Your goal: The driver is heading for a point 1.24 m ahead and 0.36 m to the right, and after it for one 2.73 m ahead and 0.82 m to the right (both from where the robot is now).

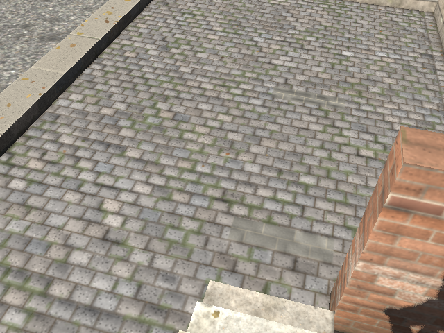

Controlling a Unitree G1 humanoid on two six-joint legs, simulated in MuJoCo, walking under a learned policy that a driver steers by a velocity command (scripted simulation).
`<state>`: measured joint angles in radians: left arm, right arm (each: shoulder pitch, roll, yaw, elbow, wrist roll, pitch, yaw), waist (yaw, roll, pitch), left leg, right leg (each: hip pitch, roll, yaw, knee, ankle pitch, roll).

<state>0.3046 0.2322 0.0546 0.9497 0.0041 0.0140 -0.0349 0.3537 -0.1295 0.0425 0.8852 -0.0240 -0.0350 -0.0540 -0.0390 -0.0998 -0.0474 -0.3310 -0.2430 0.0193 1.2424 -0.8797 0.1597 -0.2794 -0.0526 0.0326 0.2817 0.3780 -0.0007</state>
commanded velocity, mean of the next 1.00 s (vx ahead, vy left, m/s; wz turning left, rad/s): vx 0.03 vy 0.00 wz -0.42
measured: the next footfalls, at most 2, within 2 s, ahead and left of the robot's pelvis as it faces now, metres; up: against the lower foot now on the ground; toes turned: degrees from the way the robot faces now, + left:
right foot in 0.02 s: +0.12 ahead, -0.11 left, -0.19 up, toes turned -2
left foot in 0.44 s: +0.03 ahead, +0.16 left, +0.00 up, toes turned -10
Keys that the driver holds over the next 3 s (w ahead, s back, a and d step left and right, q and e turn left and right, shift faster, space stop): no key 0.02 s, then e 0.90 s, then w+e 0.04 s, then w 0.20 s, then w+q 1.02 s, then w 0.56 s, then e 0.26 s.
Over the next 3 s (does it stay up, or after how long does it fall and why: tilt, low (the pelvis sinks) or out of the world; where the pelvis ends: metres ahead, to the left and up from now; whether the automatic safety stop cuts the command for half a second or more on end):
stays up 1.16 -0.36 -0.90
